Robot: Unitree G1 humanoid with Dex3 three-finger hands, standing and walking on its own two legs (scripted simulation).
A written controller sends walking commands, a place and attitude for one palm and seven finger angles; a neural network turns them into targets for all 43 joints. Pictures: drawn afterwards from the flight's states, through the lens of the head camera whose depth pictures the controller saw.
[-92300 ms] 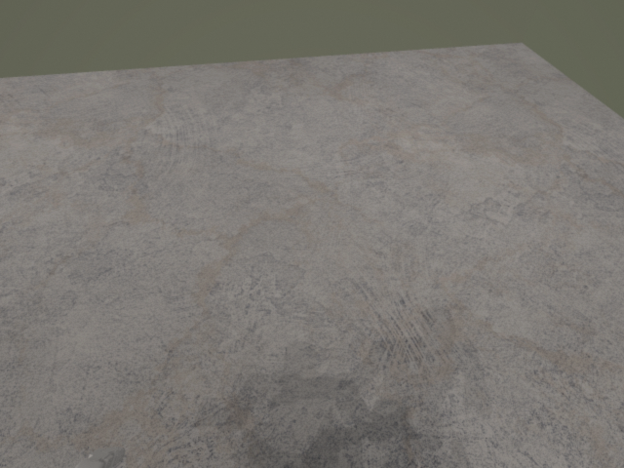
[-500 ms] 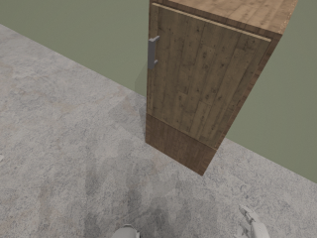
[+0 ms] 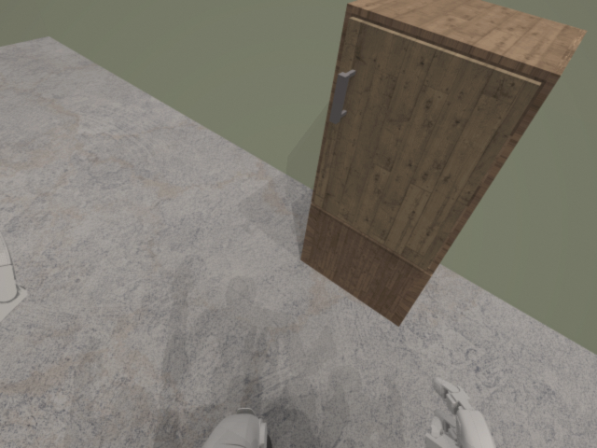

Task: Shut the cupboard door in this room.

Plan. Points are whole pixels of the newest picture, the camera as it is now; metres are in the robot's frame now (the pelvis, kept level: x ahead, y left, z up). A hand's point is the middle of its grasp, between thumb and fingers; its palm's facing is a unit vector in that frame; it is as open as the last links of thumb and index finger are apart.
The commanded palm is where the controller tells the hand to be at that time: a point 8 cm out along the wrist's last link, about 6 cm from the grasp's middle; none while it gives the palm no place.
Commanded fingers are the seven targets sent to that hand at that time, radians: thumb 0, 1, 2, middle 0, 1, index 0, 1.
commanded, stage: stop stepping back and stand still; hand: left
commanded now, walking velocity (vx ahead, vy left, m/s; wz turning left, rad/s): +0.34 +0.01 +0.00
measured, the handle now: (343, 96) +0.92 -0.02 +0.04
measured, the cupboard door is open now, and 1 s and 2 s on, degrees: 0 0 0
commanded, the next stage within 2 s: let the arm hang, fingers relaxed in 1.60 s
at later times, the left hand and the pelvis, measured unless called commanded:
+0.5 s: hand out of the picture +0.14 +0.33 +0.20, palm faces +0.29 -0.81 -0.52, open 7.4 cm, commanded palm +0.09 +0.36 +0.20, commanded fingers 0.00 0.90 0.90 -0.20 -0.30 -0.20 -0.30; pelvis -0.09 +0.08 +0.01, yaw -9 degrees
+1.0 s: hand out of the picture +0.17 +0.37 +0.20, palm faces +0.25 -0.82 -0.51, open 7.4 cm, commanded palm +0.12 +0.40 +0.20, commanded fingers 0.00 0.90 0.90 -0.20 -0.30 -0.20 -0.30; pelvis -0.07 +0.13 +0.03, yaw -10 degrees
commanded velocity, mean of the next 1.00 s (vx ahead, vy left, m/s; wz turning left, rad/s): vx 0.13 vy -0.13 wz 0.00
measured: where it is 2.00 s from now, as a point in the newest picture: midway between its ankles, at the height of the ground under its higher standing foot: outside the picture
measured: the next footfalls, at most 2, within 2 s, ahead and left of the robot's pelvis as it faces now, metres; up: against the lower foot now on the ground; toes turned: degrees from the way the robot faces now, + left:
left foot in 0.10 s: +0.08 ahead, +0.12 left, +0.00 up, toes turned +2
right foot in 0.46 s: -0.09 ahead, -0.01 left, +0.00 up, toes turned -13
